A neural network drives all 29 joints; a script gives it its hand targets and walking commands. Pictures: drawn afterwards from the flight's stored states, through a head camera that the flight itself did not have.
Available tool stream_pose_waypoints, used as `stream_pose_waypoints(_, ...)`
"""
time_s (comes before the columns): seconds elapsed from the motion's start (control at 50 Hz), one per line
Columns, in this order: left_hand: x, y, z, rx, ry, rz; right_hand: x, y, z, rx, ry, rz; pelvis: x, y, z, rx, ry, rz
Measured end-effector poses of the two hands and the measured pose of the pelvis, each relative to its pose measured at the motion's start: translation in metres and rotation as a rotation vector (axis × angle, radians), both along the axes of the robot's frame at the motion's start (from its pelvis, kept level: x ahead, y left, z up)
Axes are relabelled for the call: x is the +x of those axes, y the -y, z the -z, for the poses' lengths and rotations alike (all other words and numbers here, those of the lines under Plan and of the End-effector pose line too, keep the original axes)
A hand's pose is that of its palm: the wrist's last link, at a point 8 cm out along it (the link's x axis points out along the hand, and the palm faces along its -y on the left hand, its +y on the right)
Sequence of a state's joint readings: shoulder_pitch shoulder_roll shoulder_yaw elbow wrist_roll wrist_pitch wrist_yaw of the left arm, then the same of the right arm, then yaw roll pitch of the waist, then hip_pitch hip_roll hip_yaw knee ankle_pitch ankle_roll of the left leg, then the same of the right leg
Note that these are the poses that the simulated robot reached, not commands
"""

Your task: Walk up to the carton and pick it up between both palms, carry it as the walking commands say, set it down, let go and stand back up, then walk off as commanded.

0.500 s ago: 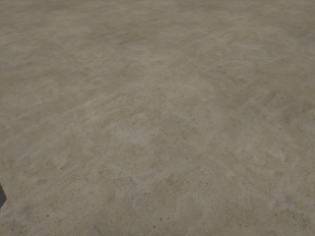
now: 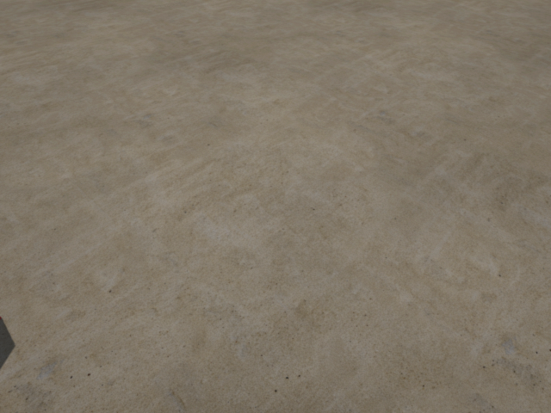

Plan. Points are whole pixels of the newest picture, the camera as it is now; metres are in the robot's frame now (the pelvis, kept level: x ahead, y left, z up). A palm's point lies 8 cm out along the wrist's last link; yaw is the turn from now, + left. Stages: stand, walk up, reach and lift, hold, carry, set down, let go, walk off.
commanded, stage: stand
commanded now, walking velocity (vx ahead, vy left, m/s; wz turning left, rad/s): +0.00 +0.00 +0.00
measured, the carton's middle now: out of the picture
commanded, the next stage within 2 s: walk off in 1.84 s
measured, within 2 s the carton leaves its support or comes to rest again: neither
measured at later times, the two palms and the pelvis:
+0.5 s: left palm out of the picture +0.06 +0.33 -0.11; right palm out of the picture +0.05 -0.25 -0.12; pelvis +0.00 +0.04 +0.00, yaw +0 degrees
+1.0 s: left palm out of the picture +0.09 +0.36 -0.11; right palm out of the picture +0.10 -0.24 -0.11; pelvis +0.01 +0.06 +0.00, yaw +1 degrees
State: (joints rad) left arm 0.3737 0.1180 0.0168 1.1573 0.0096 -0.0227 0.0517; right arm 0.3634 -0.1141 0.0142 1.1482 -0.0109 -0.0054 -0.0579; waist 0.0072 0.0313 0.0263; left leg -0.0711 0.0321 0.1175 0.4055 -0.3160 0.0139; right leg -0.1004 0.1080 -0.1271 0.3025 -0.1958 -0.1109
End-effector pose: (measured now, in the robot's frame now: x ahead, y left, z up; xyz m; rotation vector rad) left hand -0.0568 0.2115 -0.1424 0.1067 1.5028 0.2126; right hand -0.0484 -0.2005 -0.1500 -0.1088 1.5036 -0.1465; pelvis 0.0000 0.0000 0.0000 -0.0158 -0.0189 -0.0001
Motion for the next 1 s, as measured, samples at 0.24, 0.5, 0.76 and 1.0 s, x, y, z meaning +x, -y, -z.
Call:
stream_pose_waypoints(0.24, 0.056, -0.069, -0.01, 0.11, 0.154, 0.074, 0.045, 0.035, -0.012, -0.125, 0.133, -0.054, -0.003, -0.019, -0.001, 0.0, 0.012, 0.003)
stream_pose_waypoints(0.5, 0.113, -0.122, -0.028, 0.178, 0.281, 0.141, 0.103, 0.053, -0.03, -0.206, 0.275, -0.115, -0.003, -0.04, -0.002, -0.001, 0.02, -0.002)
stream_pose_waypoints(0.76, 0.132, -0.142, -0.03, 0.177, 0.292, 0.152, 0.133, 0.045, -0.039, -0.225, 0.313, -0.144, 0.002, -0.056, -0.003, -0.001, 0.016, -0.01)
stream_pose_waypoints(1.0, 0.142, -0.151, -0.029, 0.179, 0.289, 0.153, 0.144, 0.042, -0.042, -0.241, 0.307, -0.148, 0.008, -0.063, -0.003, -0.001, 0.008, -0.018)
